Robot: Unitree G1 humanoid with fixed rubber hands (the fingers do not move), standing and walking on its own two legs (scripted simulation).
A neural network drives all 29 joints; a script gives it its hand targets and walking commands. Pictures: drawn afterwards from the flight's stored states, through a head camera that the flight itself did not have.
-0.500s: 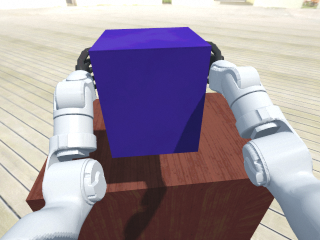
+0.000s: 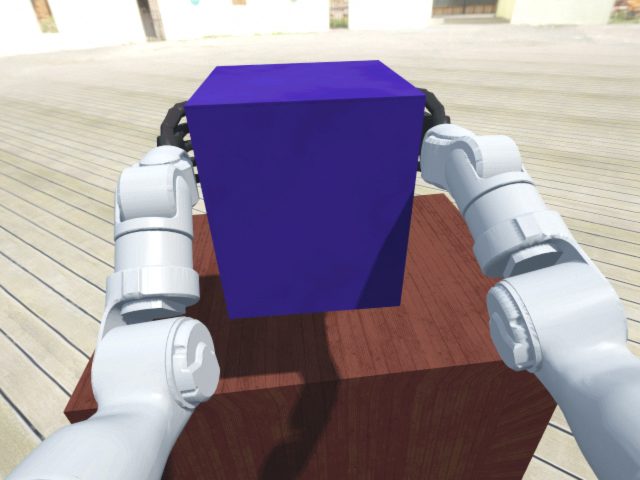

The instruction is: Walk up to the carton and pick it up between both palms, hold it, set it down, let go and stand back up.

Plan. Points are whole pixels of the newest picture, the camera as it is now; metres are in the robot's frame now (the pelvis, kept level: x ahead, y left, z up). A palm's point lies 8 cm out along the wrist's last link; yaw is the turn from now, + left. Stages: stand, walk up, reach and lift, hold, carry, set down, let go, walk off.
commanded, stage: hold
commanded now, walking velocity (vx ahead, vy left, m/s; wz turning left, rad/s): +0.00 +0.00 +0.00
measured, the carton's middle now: (306, 184) +0.38 +0.01 +0.27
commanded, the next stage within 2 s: set down in 1.52 s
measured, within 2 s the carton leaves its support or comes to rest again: neither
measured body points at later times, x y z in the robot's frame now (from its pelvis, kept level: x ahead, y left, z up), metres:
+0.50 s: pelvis +0.01 +0.00 +0.00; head -0.09 +0.02 +0.44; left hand +0.39 +0.17 +0.29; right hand +0.39 -0.14 +0.30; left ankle +0.04 +0.14 -0.75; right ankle -0.02 -0.11 -0.75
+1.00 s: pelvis +0.00 +0.00 +0.00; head -0.11 +0.00 +0.44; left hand +0.38 +0.16 +0.31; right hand +0.38 -0.14 +0.32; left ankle +0.04 +0.14 -0.75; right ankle -0.02 -0.11 -0.75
